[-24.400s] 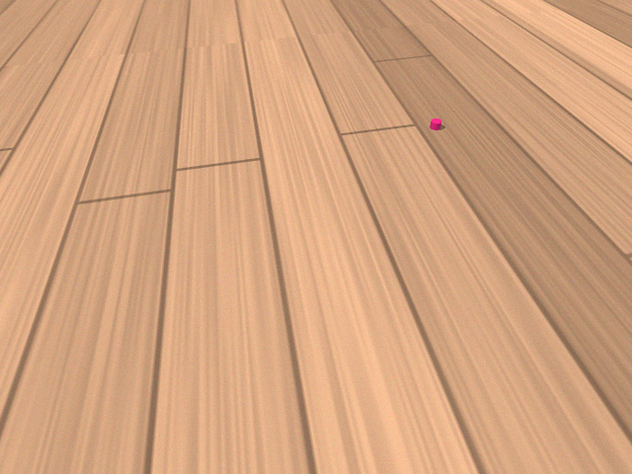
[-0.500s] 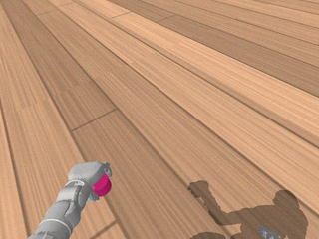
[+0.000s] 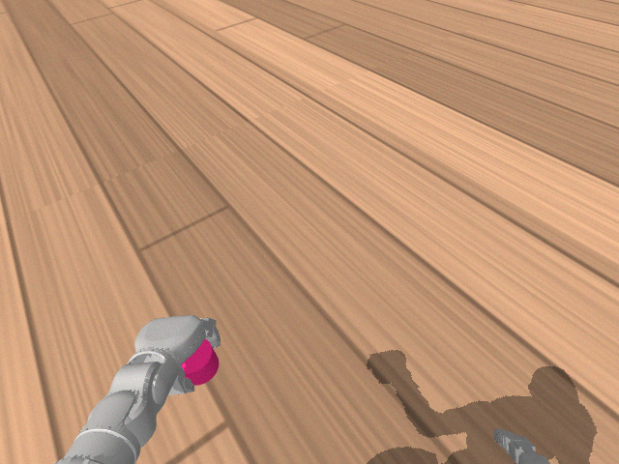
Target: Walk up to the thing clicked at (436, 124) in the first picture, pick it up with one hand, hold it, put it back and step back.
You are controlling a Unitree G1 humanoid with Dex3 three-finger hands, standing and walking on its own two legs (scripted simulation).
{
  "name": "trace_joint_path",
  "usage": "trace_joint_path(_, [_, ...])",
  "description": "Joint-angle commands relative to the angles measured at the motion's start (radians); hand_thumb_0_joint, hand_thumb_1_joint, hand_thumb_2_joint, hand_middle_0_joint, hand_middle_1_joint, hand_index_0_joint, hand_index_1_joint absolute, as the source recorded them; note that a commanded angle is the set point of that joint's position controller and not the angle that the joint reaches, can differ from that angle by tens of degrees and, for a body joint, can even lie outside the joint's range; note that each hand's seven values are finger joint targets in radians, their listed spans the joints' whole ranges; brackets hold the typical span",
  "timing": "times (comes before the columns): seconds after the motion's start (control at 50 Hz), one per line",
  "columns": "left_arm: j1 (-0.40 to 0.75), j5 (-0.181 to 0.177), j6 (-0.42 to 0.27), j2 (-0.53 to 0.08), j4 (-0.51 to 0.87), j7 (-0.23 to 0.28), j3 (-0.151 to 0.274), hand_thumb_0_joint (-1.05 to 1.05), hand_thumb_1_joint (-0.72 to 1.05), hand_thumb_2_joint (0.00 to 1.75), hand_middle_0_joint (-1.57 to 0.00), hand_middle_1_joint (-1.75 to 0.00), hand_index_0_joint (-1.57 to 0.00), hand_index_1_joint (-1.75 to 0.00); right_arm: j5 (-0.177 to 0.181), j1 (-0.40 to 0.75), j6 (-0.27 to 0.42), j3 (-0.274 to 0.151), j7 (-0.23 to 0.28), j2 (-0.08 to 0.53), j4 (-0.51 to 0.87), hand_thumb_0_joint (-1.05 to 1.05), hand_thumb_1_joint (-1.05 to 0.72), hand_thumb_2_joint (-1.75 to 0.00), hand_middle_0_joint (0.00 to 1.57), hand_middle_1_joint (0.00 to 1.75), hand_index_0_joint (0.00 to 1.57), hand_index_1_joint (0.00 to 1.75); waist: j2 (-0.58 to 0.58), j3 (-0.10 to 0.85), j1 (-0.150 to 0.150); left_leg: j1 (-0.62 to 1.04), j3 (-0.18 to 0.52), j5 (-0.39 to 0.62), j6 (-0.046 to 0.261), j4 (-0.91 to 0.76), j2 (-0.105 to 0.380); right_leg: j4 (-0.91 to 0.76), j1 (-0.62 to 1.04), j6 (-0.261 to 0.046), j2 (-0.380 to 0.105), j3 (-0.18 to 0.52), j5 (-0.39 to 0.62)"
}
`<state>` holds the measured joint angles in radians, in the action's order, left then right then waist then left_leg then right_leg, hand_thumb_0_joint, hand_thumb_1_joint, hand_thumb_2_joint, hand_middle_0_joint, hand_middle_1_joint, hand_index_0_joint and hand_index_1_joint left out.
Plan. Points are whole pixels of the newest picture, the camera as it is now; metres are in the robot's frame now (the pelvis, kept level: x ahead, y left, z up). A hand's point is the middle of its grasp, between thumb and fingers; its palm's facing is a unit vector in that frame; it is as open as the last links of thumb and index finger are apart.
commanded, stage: hold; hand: left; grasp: from above
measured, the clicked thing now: (196, 360) +0.31 +0.21 -0.07
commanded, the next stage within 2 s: crouch in 0.28 s
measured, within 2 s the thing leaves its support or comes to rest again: neither
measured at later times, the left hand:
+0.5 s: hand (184, 359) +0.30 +0.22 -0.04, palm faces -0.44 -0.07 -0.89, open 8.6 cm
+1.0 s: hand (213, 378) +0.34 +0.23 -0.22, palm faces -0.41 +0.05 -0.91, open 8.5 cm
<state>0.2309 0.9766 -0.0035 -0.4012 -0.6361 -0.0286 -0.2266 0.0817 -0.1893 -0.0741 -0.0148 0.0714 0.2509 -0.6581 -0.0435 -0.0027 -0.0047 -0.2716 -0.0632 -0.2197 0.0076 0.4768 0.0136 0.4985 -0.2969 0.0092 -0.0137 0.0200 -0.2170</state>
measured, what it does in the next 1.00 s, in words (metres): lowers itself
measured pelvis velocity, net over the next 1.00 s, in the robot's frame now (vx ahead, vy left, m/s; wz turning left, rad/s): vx -0.02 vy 0.00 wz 0.02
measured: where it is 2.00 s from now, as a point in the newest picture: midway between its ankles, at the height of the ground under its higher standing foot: outside the picture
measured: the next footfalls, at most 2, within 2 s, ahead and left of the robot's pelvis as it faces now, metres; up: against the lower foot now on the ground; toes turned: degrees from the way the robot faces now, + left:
none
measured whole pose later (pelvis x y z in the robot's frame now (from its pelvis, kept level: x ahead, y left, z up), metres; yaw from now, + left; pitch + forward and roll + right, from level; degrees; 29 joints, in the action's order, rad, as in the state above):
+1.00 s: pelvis -0.02 +0.00 -0.11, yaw +1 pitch +23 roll -1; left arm 0.56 1.17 -0.06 -0.38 -1.15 0.38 -0.15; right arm 0.00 -0.22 -0.03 -0.08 0.02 0.28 -0.71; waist -0.01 0.16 0.09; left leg -1.13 -0.01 -0.50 0.01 1.23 0.03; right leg 1.20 -1.11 0.01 -0.01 -0.02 -0.48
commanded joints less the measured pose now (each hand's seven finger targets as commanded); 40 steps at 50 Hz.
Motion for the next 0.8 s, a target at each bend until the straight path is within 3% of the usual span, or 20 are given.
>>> trace_joint_path(0.0, [0.386,0.017,-0.012,-0.236,0.219,0.066,0.131,0.0,0.5,0.55,-0.82,-0.72,-0.87,-0.66,-0.008,0.069,0.043,-0.049,0.009,0.124,0.117,0.0,-0.91,-0.9,0.2,0.3,0.2,0.3,-0.009,0.289,0.002,0.138,0.015,0.137,0.009,-0.054,-0.026,-0.077,0.064,-0.025,0.038,-0.002,0.101])
trace_joint_path(0.02, [0.393,0.015,-0.008,-0.237,0.197,0.074,0.133,0.0,0.5,0.55,-0.82,-0.71,-0.88,-0.65,-0.01,0.069,0.045,-0.051,0.009,0.128,0.109,0.0,-0.91,-0.9,0.2,0.3,0.2,0.3,0.006,0.284,0.003,0.138,0.019,0.142,0.008,-0.056,-0.022,-0.078,0.067,-0.025,0.041,-0.006,0.101])
trace_joint_path(0.04, [0.408,0.016,-0.003,-0.207,0.195,0.078,0.103,0.0,0.5,0.55,-0.82,-0.73,-0.88,-0.66,-0.01,0.066,0.046,-0.05,0.007,0.126,0.105,0.0,-0.91,-0.9,0.2,0.3,0.2,0.3,0.015,0.28,0.013,0.141,0.019,0.153,0.008,-0.056,-0.021,-0.074,0.062,-0.025,0.041,-0.008,0.116])
trace_joint_path(0.08, [0.383,0.008,0.007,-0.206,0.139,0.086,0.106,0.0,0.5,0.57,-0.82,-0.72,-0.88,-0.66,-0.01,0.059,0.047,-0.056,0.006,0.134,0.098,0.0,-0.91,-0.9,0.2,0.3,0.2,0.3,0.019,0.252,0.012,0.131,0.023,0.145,0.005,-0.062,-0.016,-0.08,0.056,-0.026,0.044,-0.012,0.106])
trace_joint_path(0.1, [0.345,0.002,0.012,-0.19,0.127,0.085,0.102,0.0,0.49,0.56,-0.82,-0.73,-0.88,-0.67,-0.009,0.065,0.047,-0.057,0.004,0.129,0.101,0.0,-0.91,-0.9,0.2,0.3,0.2,0.3,0.026,0.242,-0.003,0.123,0.026,0.143,0.003,-0.067,-0.015,-0.081,0.06,-0.027,0.043,-0.017,0.1])
trace_joint_path(0.18, [0.321,-0.015,0.017,-0.175,0.129,0.053,0.073,0.0,0.49,0.57,-0.81,-0.72,-0.86,-0.67,-0.007,0.072,0.045,-0.057,-0.001,0.13,0.11,0.0,-0.91,-0.9,0.2,0.3,0.2,0.3,0.046,0.23,-0.001,0.11,0.022,0.134,0.009,-0.064,-0.021,-0.094,0.065,-0.022,0.037,-0.012,0.099])
trace_joint_path(0.24, [0.287,-0.011,0.008,-0.208,0.134,0.029,0.104,0.0,0.49,0.55,-0.83,-0.69,-0.88,-0.64,-0.004,0.075,0.041,-0.057,0.001,0.128,0.12,0.0,-0.91,-0.9,0.2,0.3,0.2,0.3,0.037,0.228,-0.019,0.107,0.023,0.153,0.009,-0.069,-0.021,-0.093,0.08,-0.026,0.037,-0.014,0.113])
trace_joint_path(0.28, [0.272,-0.011,0.0,-0.197,0.16,0.021,0.097,0.0,0.51,0.57,-0.85,-0.68,-0.89,-0.64,-0.003,0.075,0.038,-0.055,0.001,0.126,0.129,0.0,-0.91,-0.9,0.2,0.3,0.2,0.3,0.047,0.231,-0.013,0.118,0.02,0.166,0.01,-0.065,-0.024,-0.092,0.085,-0.024,0.036,-0.01,0.126])
trace_joint_path(0.3, [0.326,-0.007,-0.006,-0.194,0.208,0.023,0.083,0.0,0.51,0.55,-0.84,-0.69,-0.89,-0.64,-0.005,0.073,0.038,-0.054,0.003,0.125,0.131,0.0,-0.91,-0.9,0.2,0.3,0.2,0.3,0.03,0.25,0.0,0.127,0.018,0.171,0.012,-0.061,-0.027,-0.091,0.076,-0.024,0.034,-0.008,0.138])
trace_joint_path(0.32, [0.32,-0.003,-0.006,-0.214,0.194,0.029,0.109,0.0,0.51,0.55,-0.84,-0.68,-0.89,-0.63,-0.004,0.072,0.037,-0.054,0.004,0.128,0.128,0.0,-0.91,-0.9,0.2,0.3,0.2,0.3,0.032,0.244,-0.007,0.129,0.019,0.174,0.01,-0.061,-0.025,-0.091,0.079,-0.024,0.036,-0.01,0.136])
trace_joint_path(0.36, [0.333,0.001,-0.008,-0.201,0.195,0.045,0.105,0.0,0.53,0.47,-0.83,-0.73,-0.91,-0.65,-0.005,0.064,0.037,-0.053,0.004,0.127,0.127,0.0,-0.93,-0.92,0.2,0.3,0.2,0.3,0.035,0.235,0.002,0.127,0.019,0.164,0.01,-0.062,-0.025,-0.091,0.067,-0.025,0.036,-0.009,0.128])
trace_joint_path(0.38, [0.334,0.005,-0.01,-0.213,0.209,0.056,0.12,0.0,0.45,0.46,-0.75,-0.7,-0.83,-0.62,-0.006,0.066,0.037,-0.054,0.003,0.127,0.128,0.0,-0.89,-0.9,0.2,0.3,0.2,0.3,0.021,0.244,-0.009,0.13,0.02,0.166,0.007,-0.064,-0.025,-0.089,0.072,-0.026,0.037,-0.011,0.126])
trace_joint_path(0.42, [0.301,0.017,-0.007,-0.212,0.164,0.08,0.136,0.0,0.45,0.53,-0.79,-0.67,-0.85,-0.61,-0.008,0.062,0.034,-0.057,0.002,0.129,0.121,0.0,-0.89,-0.9,0.2,0.3,0.2,0.3,0.031,0.23,-0.005,0.12,0.019,0.165,0.006,-0.058,-0.024,-0.086,0.067,-0.027,0.039,-0.014,0.121])
trace_joint_path(0.48, [0.278,0.034,-0.002,-0.166,0.112,0.114,0.103,0.0,0.48,0.51,-0.83,-0.65,-0.88,-0.6,-0.011,0.045,0.029,-0.064,-0.004,0.132,0.112,0.0,-0.89,-0.9,0.2,0.3,0.2,0.3,0.064,0.228,0.013,0.106,0.018,0.2,0.008,-0.039,-0.026,-0.069,0.056,-0.025,0.037,-0.016,0.165])
trace_joint_path(0.54, [0.278,0.043,-0.01,-0.159,0.066,0.153,0.108,0.0,0.48,0.55,-0.84,-0.65,-0.88,-0.61,-0.017,0.03,0.023,-0.07,-0.01,0.131,0.097,0.0,-0.89,-0.9,0.2,0.3,0.2,0.3,0.08,0.218,0.013,0.074,0.017,0.175,0.009,-0.018,-0.031,-0.063,0.036,-0.02,0.031,-0.016,0.146])
trace_joint_path(0.6, [0.321,0.061,-0.021,-0.139,0.0,0.193,0.084,0.0,0.51,0.54,-0.87,-0.64,-0.91,-0.6,-0.026,0.021,0.02,-0.075,-0.016,0.131,0.084,0.0,-0.89,-0.9,0.2,0.3,0.2,0.3,0.094,0.216,0.04,0.024,0.021,0.156,0.011,0.026,-0.033,-0.03,-0.025,-0.016,0.028,-0.015,0.14])
trace_joint_path(0.68, [0.404,0.087,-0.037,-0.122,-0.11,0.254,0.074,0.0,0.54,0.52,-0.89,-0.63,-0.93,-0.59,-0.04,-0.016,0.02,-0.086,-0.027,0.14,0.05,0.0,-0.9,-0.9,0.2,0.3,0.2,0.3,0.078,0.267,0.067,-0.058,0.027,0.153,0.007,0.137,-0.032,0.07,-0.125,-0.018,0.026,-0.016,0.146])
trace_joint_path(0.78, [0.512,0.157,-0.069,-0.125,-0.228,0.357,0.096,0.0,0.54,0.53,-0.88,-0.66,-0.93,-0.6,-0.072,-0.07,0.04,-0.105,-0.046,0.151,0.024,0.0,-0.9,-0.9,0.2,0.3,0.2,0.3,0.026,0.408,0.086,-0.275,0.037,0.129,0.001,0.409,-0.024,0.32,-0.384,-0.031,0.03,-0.02,0.11])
